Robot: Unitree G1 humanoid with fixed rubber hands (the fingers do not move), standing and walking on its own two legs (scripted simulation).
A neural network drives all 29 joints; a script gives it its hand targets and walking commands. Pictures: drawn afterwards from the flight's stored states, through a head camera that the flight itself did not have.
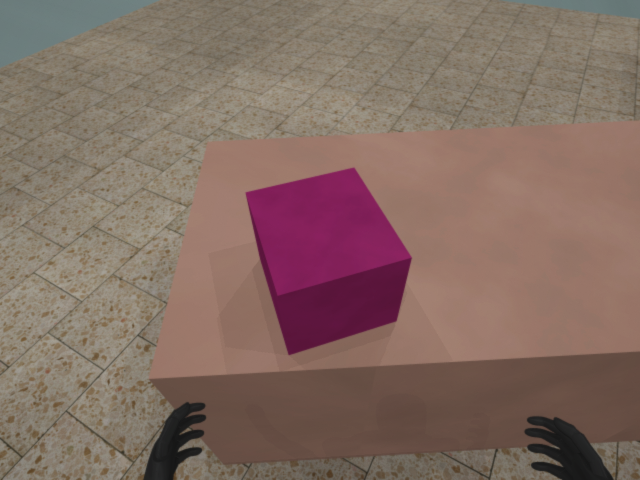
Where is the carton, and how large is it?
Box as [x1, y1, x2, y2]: [245, 168, 411, 354]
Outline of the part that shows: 354,168 245,192 261,263 288,354 396,320 411,257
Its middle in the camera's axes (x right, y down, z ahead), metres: +0.01 +0.03 +0.70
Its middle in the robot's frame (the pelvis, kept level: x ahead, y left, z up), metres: +0.51 +0.04 -0.07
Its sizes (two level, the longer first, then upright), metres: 0.231 0.206 0.184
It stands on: a pedestal, 0.61 m high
